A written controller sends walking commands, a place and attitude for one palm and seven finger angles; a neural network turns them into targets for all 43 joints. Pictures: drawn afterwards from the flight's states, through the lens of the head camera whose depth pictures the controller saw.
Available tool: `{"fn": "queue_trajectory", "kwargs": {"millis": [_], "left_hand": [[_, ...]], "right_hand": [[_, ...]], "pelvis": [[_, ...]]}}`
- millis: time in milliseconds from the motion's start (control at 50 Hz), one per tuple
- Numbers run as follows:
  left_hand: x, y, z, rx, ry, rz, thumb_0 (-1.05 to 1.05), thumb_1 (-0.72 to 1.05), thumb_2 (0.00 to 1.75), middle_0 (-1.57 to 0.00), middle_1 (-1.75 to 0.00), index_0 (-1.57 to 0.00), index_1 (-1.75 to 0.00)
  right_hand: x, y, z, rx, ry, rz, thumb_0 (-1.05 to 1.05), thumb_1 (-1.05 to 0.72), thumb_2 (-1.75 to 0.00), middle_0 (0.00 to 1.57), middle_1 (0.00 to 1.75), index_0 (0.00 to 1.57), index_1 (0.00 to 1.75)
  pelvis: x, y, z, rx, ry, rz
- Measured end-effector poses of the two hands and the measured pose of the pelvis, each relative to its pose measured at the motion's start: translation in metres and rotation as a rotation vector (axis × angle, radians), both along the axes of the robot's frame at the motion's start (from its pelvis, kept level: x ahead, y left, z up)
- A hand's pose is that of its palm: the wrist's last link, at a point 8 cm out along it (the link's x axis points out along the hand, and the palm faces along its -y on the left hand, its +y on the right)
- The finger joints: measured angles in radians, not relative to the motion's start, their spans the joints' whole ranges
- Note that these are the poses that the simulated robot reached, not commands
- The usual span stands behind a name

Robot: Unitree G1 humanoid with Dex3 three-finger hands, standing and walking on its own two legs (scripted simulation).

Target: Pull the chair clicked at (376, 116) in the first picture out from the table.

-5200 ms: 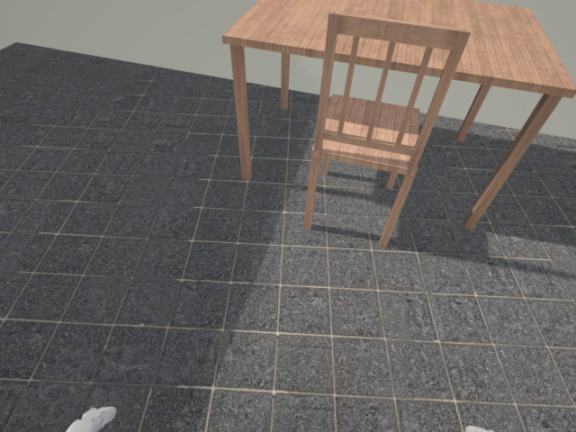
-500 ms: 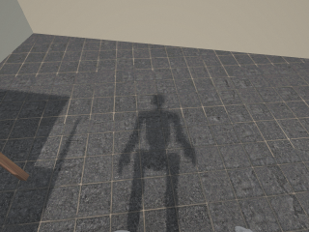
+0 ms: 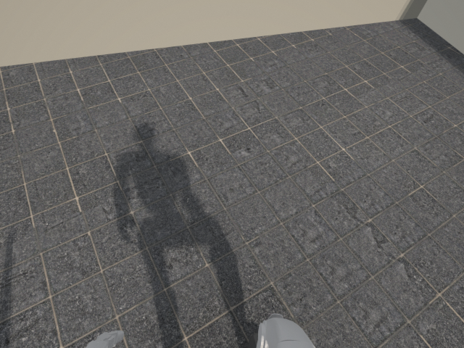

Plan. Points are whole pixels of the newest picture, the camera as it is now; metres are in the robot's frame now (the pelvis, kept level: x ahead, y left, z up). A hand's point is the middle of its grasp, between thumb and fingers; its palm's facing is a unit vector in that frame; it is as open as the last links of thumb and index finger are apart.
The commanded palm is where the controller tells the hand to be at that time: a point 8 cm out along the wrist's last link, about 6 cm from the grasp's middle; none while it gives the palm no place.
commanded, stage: walk to a spot facing it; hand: left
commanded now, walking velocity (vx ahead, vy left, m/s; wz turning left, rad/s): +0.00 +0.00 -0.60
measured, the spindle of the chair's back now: out of the picture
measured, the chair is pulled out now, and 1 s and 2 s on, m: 0.00 0.00 0.00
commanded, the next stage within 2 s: turn to face it in 0.08 s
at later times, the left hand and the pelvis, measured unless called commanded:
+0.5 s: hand (146, 302) +0.21 +0.18 -0.16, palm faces +0.01 -0.99 -0.16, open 7.3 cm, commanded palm none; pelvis +0.10 +0.01 -0.01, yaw -1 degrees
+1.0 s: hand (129, 340) +0.15 +0.19 -0.14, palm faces +0.25 -0.92 -0.29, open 7.3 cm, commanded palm none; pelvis +0.08 -0.04 +0.00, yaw +14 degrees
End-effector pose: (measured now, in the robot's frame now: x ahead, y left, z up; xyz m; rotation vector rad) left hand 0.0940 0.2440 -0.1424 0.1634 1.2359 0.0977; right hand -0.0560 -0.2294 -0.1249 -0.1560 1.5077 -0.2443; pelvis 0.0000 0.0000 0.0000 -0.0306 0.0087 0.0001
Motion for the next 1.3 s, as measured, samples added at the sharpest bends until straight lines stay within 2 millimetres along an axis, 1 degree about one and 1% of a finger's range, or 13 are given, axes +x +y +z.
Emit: {"fn": "queue_trajectory", "kwargs": {"millis": [80, 140, 300, 360, 440, 500, 580, 700, 800, 880, 1000, 1160, 1300], "left_hand": [[0.071, -0.024, -0.002, 0.025, -0.106, -0.094, 0.01, 0.92, 0.9, -0.2, -0.3, -0.2, -0.3], [0.099, -0.035, 0.007, 0.039, -0.158, -0.115, 0.01, 0.91, 0.9, -0.2, -0.3, -0.2, -0.3], [0.116, -0.04, 0.03, 0.071, -0.126, -0.16, 0.01, 0.91, 0.9, -0.21, -0.3, -0.21, -0.3], [0.118, -0.038, 0.031, 0.055, -0.13, -0.149, 0.01, 0.91, 0.9, -0.21, -0.3, -0.21, -0.3], [0.117, -0.03, 0.021, 0.011, -0.153, -0.08, 0.01, 0.91, 0.9, -0.21, -0.3, -0.21, -0.3], [0.109, -0.017, 0.005, -0.021, -0.152, -0.002, 0.01, 0.91, 0.9, -0.21, -0.3, -0.21, -0.3], [0.082, 0.003, -0.006, -0.015, -0.065, 0.068, 0.01, 0.91, 0.9, -0.21, -0.3, -0.21, -0.3], [0.041, 0.026, 0.006, 0.028, 0.057, 0.126, 0.01, 0.91, 0.9, -0.2, -0.3, -0.2, -0.3], [0.026, 0.031, 0.015, 0.071, 0.072, 0.173, 0.01, 0.91, 0.9, -0.2, -0.3, -0.2, -0.3], [0.031, 0.021, 0.022, 0.095, 0.016, 0.204, 0.01, 0.91, 0.9, -0.2, -0.3, -0.2, -0.3], [0.031, -0.013, 0.034, 0.134, -0.11, 0.249, 0.01, 0.91, 0.9, -0.2, -0.3, -0.2, -0.3], [-0.013, -0.05, 0.05, 0.127, -0.1, 0.349, 0.01, 0.91, 0.9, -0.21, -0.3, -0.21, -0.3], [-0.074, -0.059, 0.04, 0.116, -0.038, 0.478, 0.01, 0.92, 0.9, -0.21, -0.3, -0.21, -0.3]], "right_hand": [[-0.006, -0.009, -0.019, 0.036, 0.064, -0.095, 0.01, -0.9, -0.9, 0.2, 0.3, 0.2, 0.3], [0.019, -0.018, -0.025, 0.032, 0.035, -0.115, 0.01, -0.9, -0.9, 0.2, 0.3, 0.2, 0.3], [0.143, -0.031, -0.011, 0.012, -0.289, -0.081, 0.01, -0.9, -0.9, 0.2, 0.3, 0.2, 0.3], [0.168, -0.024, -0.007, 0.021, -0.341, -0.062, 0.0, -0.91, -0.9, 0.2, 0.3, 0.2, 0.3], [0.185, -0.005, -0.006, 0.034, -0.319, -0.007, 0.0, -0.91, -0.9, 0.2, 0.3, 0.2, 0.3], [0.193, 0.006, -0.009, 0.018, -0.282, 0.044, 0.0, -0.91, -0.9, 0.2, 0.3, 0.2, 0.3], [0.198, 0.018, -0.002, 0.007, -0.251, 0.09, 0.0, -0.92, -0.9, 0.2, 0.3, 0.2, 0.3], [0.194, 0.02, 0.007, 0.01, -0.201, 0.122, 0.0, -0.91, -0.9, 0.2, 0.3, 0.21, 0.3], [0.196, 0.008, 0.006, 0.018, -0.181, 0.151, 0.0, -0.9, -0.9, 0.2, 0.3, 0.21, 0.3], [0.199, -0.012, -0.001, 0.028, -0.174, 0.184, 0.0, -0.9, -0.9, 0.2, 0.3, 0.21, 0.3], [0.22, -0.049, -0.022, 0.055, -0.198, 0.243, 0.0, -0.9, -0.9, 0.2, 0.3, 0.21, 0.3], [0.27, -0.064, -0.005, 0.08, -0.27, 0.37, 0.01, -0.9, -0.9, 0.2, 0.3, 0.2, 0.3], [0.304, -0.041, -0.002, 0.085, -0.268, 0.518, 0.01, -0.91, -0.9, 0.2, 0.3, 0.2, 0.3]], "pelvis": [[0.028, -0.014, -0.016, 0.018, 0.0, -0.049], [0.039, -0.019, -0.014, 0.02, -0.021, -0.07], [0.064, -0.015, 0.005, 0.037, -0.024, -0.125], [0.075, -0.009, 0.006, 0.03, -0.024, -0.112], [0.09, 0.0, 0.003, 0.01, -0.031, -0.062], [0.099, 0.011, -0.005, -0.008, -0.033, -0.011], [0.101, 0.02, -0.004, 0.008, -0.022, 0.006], [0.096, 0.023, 0.01, -0.002, 0.01, 0.047], [0.092, 0.014, 0.012, -0.002, 0.024, 0.098], [0.086, -0.002, 0.01, 0.005, 0.025, 0.15], [0.077, -0.036, 0.0, 0.03, 0.01, 0.236], [0.073, -0.057, 0.015, 0.091, -0.013, 0.349], [0.065, -0.058, 0.013, 0.086, -0.011, 0.45]]}}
